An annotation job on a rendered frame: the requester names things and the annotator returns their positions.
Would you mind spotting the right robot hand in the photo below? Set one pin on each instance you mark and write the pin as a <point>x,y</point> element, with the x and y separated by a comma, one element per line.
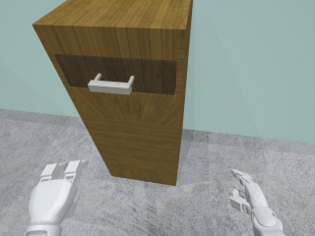
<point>250,196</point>

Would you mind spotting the robot left forearm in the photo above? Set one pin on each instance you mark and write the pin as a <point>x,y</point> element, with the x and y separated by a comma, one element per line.
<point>44,229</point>

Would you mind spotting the left robot hand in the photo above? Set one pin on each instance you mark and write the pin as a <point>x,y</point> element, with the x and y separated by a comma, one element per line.
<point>52,199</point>

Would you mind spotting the drawer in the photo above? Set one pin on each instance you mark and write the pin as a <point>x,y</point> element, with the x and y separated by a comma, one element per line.
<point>150,75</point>

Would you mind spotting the cabinet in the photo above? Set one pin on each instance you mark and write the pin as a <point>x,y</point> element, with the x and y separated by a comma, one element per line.
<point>138,135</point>

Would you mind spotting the robot right forearm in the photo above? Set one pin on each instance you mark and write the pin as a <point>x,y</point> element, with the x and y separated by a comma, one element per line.
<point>265,222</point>

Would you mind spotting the handle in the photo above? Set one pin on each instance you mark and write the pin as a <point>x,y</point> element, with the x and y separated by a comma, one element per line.
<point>110,87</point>

